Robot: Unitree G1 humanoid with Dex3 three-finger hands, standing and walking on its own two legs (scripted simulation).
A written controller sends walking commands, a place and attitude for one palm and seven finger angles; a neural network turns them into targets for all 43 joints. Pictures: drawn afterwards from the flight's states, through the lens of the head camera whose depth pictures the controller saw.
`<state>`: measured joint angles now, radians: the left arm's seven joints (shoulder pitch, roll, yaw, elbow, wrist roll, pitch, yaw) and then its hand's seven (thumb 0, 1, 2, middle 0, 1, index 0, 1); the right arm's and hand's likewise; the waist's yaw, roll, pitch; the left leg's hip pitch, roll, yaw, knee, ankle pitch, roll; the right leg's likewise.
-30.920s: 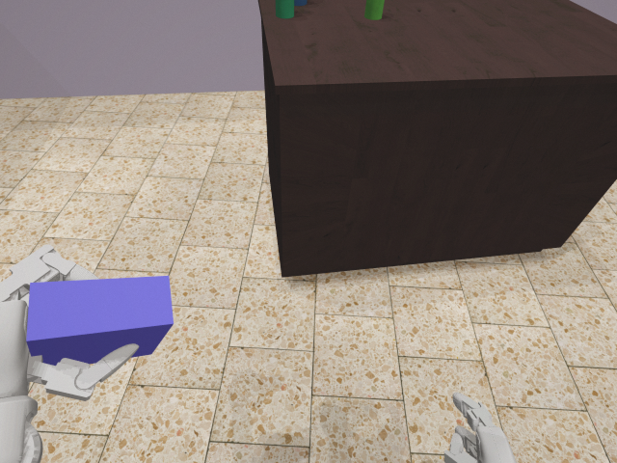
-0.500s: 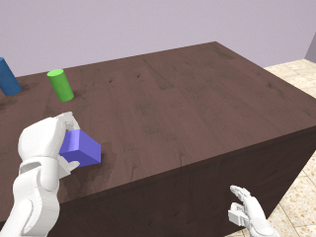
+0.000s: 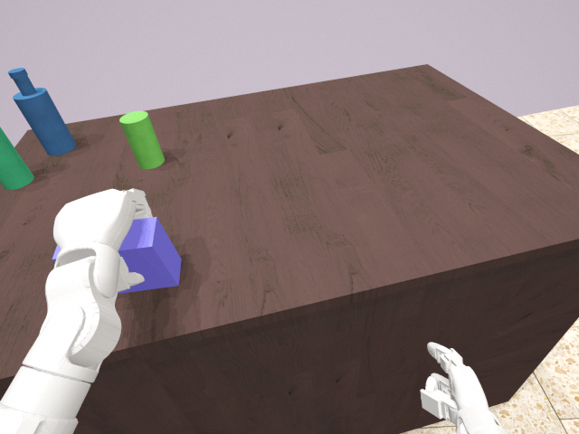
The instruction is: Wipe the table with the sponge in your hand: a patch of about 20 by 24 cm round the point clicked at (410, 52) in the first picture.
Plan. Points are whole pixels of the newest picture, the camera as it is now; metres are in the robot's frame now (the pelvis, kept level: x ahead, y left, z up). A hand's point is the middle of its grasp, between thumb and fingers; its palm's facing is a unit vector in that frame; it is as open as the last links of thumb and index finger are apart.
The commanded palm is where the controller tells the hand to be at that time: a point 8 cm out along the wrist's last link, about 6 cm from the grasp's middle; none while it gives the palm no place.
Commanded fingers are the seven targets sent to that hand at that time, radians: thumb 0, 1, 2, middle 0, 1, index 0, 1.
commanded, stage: wipe forward along the middle lane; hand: left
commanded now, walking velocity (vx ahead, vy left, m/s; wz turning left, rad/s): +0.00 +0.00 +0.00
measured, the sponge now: (129, 265) +0.29 +0.28 +0.12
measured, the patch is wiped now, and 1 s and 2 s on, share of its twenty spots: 0.95 0.95 0.95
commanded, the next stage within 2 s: slide back across to the first lane in 1.40 s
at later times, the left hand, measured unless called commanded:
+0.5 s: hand (129, 226) +0.32 +0.28 +0.16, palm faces -0.02 -0.05 -1.00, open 9.3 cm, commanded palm +0.30 +0.29 +0.18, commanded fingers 0.00 0.10 1.30 -1.20 -1.60 -1.20 -1.60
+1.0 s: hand (128, 206) +0.37 +0.31 +0.16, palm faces -0.10 -0.02 -1.00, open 9.4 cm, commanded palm +0.35 +0.32 +0.17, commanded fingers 0.00 0.10 1.30 -1.20 -1.60 -1.20 -1.60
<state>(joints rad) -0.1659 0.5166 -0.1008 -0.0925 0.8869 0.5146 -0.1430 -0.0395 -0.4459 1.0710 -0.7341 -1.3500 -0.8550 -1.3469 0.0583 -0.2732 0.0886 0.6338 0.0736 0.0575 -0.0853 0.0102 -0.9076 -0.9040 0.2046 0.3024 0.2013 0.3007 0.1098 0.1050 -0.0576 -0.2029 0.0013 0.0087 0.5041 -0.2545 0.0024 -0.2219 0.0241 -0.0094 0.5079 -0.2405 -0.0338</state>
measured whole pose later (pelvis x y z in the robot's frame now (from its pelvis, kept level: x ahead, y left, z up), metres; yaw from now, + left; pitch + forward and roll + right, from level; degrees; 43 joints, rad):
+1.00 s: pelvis -0.02 -0.02 +0.00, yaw -1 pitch +2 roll +0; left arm -0.64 0.67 0.02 0.75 0.96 0.09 -0.18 0.00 -0.51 1.08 -0.81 -1.27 -0.86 -1.39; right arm 0.26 -0.32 0.01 0.68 0.07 0.07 -0.11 0.01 -0.91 -0.90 0.20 0.30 0.20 0.30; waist 0.01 0.08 -0.08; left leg -0.34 0.01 -0.03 0.55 -0.25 0.00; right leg -0.36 0.06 -0.01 0.53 -0.21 -0.06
